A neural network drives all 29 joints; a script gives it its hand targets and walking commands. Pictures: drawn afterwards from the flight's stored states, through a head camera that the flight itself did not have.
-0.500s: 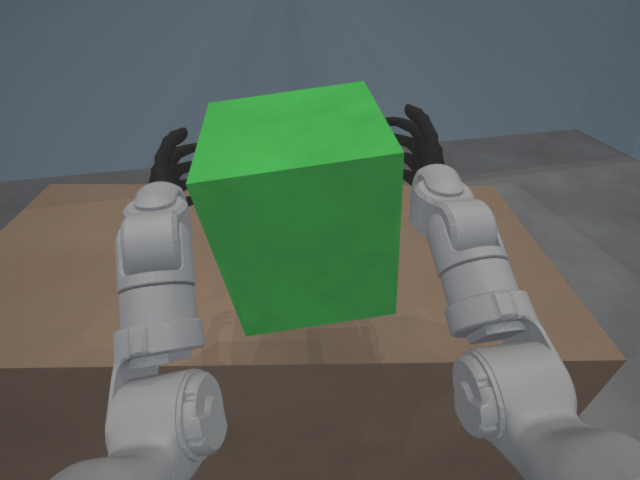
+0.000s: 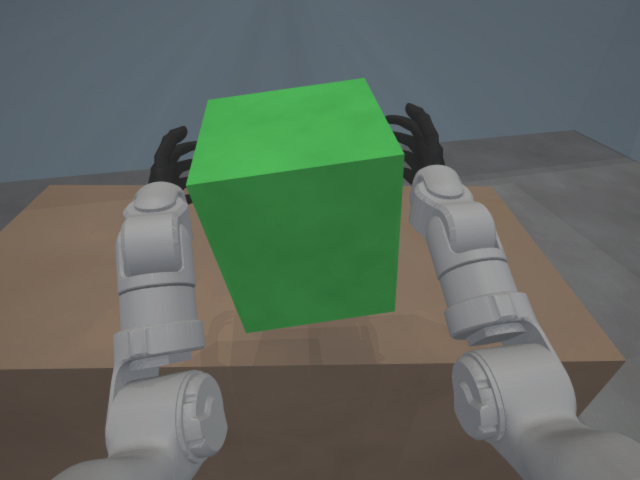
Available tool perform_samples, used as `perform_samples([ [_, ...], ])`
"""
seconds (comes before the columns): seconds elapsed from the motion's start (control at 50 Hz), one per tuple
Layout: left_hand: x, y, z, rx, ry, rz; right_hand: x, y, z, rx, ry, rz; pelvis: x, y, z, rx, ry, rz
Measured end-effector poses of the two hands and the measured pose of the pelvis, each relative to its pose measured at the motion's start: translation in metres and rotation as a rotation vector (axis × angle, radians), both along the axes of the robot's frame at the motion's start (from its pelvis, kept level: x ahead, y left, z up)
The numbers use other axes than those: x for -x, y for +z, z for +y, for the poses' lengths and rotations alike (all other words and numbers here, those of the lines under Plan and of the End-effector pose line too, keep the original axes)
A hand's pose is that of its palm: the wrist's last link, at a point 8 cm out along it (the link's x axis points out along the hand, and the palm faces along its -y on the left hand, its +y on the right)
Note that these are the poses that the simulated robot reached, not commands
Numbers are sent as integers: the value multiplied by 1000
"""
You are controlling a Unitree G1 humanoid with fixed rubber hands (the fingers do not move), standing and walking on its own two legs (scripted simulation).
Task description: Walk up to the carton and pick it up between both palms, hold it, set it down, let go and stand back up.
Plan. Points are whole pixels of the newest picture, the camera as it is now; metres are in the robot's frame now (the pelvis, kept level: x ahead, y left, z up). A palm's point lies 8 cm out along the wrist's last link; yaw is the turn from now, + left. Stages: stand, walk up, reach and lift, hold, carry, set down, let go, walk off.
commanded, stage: set down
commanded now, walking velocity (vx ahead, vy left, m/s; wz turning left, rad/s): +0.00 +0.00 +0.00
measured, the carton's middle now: (303, 208) +0.41 +0.01 +0.19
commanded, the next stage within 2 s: none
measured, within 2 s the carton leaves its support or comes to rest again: neither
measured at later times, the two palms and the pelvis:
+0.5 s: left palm (195, 226) +0.40 +0.15 +0.18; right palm (416, 216) +0.39 -0.15 +0.18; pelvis +0.02 +0.00 +0.00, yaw +1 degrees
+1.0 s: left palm (199, 229) +0.42 +0.15 +0.16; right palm (412, 213) +0.41 -0.15 +0.18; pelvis +0.03 +0.00 +0.00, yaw +1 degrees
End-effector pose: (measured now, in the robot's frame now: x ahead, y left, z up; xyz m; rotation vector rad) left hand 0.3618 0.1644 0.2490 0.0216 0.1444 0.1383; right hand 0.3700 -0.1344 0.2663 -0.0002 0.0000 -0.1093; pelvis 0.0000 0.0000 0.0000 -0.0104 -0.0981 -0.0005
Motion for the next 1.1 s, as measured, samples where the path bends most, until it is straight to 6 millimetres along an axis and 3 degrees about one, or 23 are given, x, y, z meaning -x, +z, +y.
perform_samples([
  [0.12,-8,4,2,-15,-5,-49,-9,10,1,-67,15,-72,0,0,0,0,0,0],
  [0.2,-18,-10,0,-29,-29,-18,-17,4,-1,-102,18,-99,-4,1,-1,-1,1,1],
  [0.38,-37,-61,-6,-56,-52,45,-32,-59,-8,-127,-2,-68,-17,2,-2,0,10,5],
  [0.48,-37,-74,-10,-70,-60,26,-26,-81,-12,-103,-23,-89,-22,2,0,3,11,9],
  [0.7,-31,-63,-6,-47,-51,-20,-22,-62,-7,-68,-11,-133,-19,2,0,2,12,-4],
  [0.9,-44,-93,-6,-23,-67,75,-34,-87,-8,-82,-24,-39,-20,2,1,1,13,-4],
  [1.1,-61,-91,-10,-25,-78,35,-46,-85,-11,-70,-38,-77,-33,2,3,4,13,14],
])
